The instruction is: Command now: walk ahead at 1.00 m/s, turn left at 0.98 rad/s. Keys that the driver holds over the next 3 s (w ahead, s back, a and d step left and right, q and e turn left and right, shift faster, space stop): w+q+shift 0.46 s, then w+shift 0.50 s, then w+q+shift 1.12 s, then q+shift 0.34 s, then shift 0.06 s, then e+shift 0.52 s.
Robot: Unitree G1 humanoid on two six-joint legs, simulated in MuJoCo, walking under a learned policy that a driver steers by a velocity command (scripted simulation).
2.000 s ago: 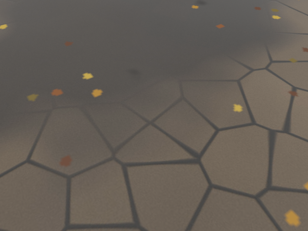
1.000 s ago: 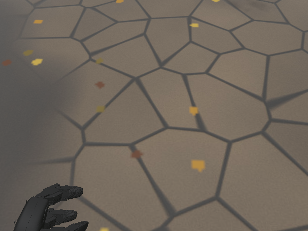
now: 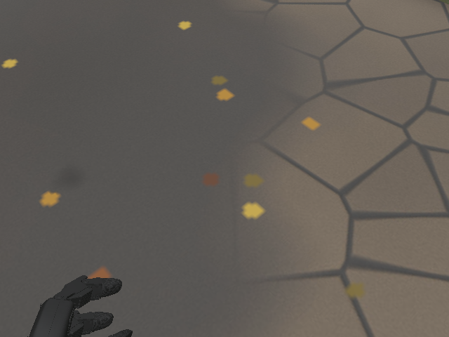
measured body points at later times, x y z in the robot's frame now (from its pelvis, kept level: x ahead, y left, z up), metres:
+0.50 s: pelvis +0.42 +0.05 -0.01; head +0.45 +0.05 +0.44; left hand +0.31 +0.29 -0.14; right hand +0.70 -0.10 -0.11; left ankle +0.48 +0.08 -0.71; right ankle +0.26 -0.17 -0.56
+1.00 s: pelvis +0.86 +0.22 +0.02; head +0.87 +0.24 +0.47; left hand +0.75 +0.50 -0.10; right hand +1.10 +0.06 -0.09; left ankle +0.69 +0.23 -0.59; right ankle +0.95 +0.17 -0.71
